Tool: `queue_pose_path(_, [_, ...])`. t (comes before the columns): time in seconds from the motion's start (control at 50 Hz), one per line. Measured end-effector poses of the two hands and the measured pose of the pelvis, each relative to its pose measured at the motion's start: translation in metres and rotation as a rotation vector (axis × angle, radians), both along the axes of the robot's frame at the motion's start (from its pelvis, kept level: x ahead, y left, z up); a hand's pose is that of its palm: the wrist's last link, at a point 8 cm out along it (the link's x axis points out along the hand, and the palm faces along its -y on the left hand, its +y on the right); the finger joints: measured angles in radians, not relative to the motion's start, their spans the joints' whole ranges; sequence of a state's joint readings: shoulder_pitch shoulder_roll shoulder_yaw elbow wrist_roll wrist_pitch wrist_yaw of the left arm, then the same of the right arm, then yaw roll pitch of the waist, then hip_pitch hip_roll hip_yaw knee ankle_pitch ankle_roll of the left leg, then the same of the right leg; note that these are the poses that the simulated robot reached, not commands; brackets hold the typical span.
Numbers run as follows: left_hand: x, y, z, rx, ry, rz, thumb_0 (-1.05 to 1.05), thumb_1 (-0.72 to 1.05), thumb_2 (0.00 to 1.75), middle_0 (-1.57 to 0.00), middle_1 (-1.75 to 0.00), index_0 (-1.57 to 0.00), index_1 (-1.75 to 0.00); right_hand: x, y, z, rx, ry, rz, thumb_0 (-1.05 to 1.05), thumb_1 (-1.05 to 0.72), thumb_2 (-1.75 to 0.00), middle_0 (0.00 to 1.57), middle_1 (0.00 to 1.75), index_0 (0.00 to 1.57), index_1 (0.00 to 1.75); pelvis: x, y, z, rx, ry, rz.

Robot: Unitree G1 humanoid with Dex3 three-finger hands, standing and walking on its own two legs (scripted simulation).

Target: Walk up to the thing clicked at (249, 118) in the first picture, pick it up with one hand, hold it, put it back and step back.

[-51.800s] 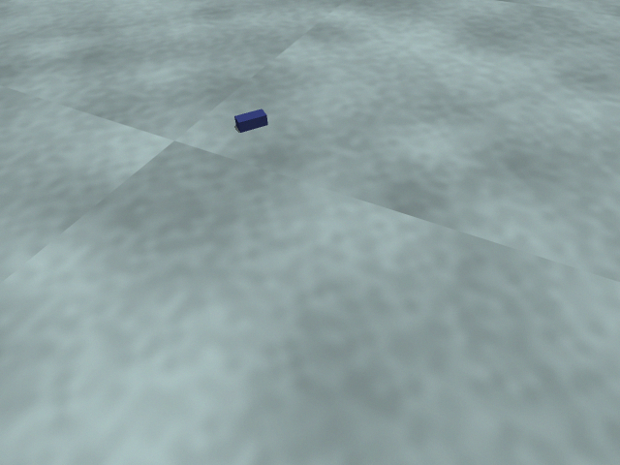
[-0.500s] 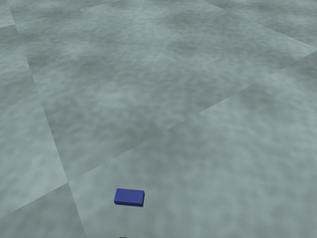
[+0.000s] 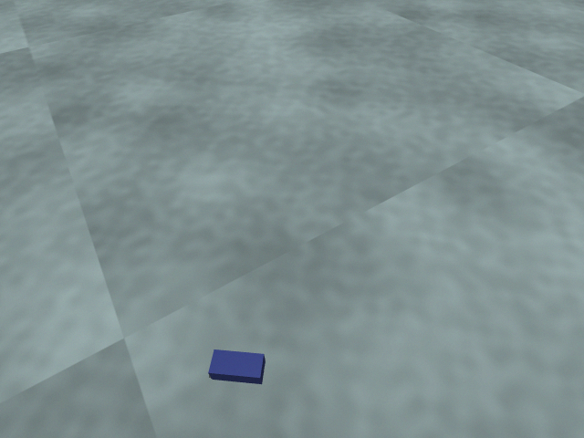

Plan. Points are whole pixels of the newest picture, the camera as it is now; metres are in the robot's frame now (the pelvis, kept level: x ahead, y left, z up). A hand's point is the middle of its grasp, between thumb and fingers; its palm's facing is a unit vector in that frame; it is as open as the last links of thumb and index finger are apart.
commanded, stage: stand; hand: left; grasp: from above
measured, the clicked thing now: (237, 366) +0.46 +0.24 -0.75
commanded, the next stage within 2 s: step back in 0.54 s
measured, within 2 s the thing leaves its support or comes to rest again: neither
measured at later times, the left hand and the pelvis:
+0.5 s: hand out of the picture +0.07 +0.25 -0.16, palm faces +0.01 -0.94 -0.34, open 7.3 cm; pelvis +0.00 +0.00 +0.00, yaw +0 degrees
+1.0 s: hand out of the picture +0.08 +0.32 -0.18, palm faces -0.01 -0.94 -0.34, open 7.3 cm; pelvis -0.06 +0.07 -0.01, yaw +0 degrees
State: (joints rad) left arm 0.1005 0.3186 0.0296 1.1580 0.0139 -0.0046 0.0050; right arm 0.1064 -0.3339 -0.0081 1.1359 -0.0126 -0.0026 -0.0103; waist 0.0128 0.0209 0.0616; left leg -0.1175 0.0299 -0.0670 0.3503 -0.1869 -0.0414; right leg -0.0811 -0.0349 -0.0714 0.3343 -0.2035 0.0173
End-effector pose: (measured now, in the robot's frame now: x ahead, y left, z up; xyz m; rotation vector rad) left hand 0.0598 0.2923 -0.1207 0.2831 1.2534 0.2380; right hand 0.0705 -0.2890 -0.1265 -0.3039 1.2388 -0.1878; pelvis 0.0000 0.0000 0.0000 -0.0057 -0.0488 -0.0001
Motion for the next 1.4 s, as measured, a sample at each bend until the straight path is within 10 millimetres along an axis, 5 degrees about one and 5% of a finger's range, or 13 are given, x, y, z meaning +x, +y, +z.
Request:
queue_pose_path(0.58, [0.001, 0.002, 0.002, 0.004, -0.012, 0.0, 0.0, 0.91, 0.9, -0.2, -0.3, -0.2, -0.3, -0.007, -0.006, -0.002, 0.003, 0.017, -0.004, 0.01, -0.9, -0.9, 0.2, 0.3, 0.2, 0.3, -0.003, -0.002, -0.002, -0.002, 0.012, 0.003])
queue_pose_path(0.74, [0.001, 0.031, -0.005, 0.04, -0.028, -0.032, 0.0, 0.91, 0.9, -0.2, -0.3, -0.21, -0.3, -0.016, -0.006, -0.001, -0.046, 0.018, -0.017, 0.01, -0.91, -0.9, 0.2, 0.3, 0.2, 0.3, -0.029, 0.021, -0.011, 0.003, 0.017, 0.001])
queue_pose_path(0.92, [0.027, 0.076, -0.029, 0.03, -0.123, -0.056, 0.0, 0.91, 0.9, -0.2, -0.3, -0.2, -0.3, -0.071, 0.031, 0.005, -0.116, 0.093, -0.012, 0.01, -0.91, -0.9, 0.2, 0.3, 0.2, 0.3, -0.055, 0.059, -0.025, -0.009, 0.021, 0.015])
queue_pose_path(1.0, [0.014, 0.076, -0.024, 0.006, -0.099, -0.07, 0.0, 0.91, 0.9, -0.2, -0.3, -0.2, -0.3, -0.085, 0.046, 0.013, -0.112, 0.097, -0.027, 0.01, -0.9, -0.9, 0.2, 0.3, 0.2, 0.3, -0.065, 0.067, -0.014, -0.018, 0.04, 0.005])
queue_pose_path(1.16, [-0.037, 0.081, -0.021, 0.024, -0.015, -0.114, 0.0, 0.91, 0.9, -0.2, -0.3, -0.2, -0.3, -0.083, 0.061, 0.005, -0.077, -0.054, -0.057, 0.01, -0.9, -0.9, 0.2, 0.3, 0.2, 0.3, -0.089, 0.076, -0.017, 0.002, 0.021, -0.056])
queue_pose_path(1.4, [-0.107, 0.068, 0.002, 0.08, -0.053, -0.128, 0.0, 0.91, 0.9, -0.2, -0.3, -0.2, -0.3, -0.123, 0.04, -0.015, -0.01, -0.112, -0.065, 0.01, -0.9, -0.9, 0.2, 0.3, 0.2, 0.3, -0.144, 0.056, -0.023, 0.023, -0.009, -0.086])
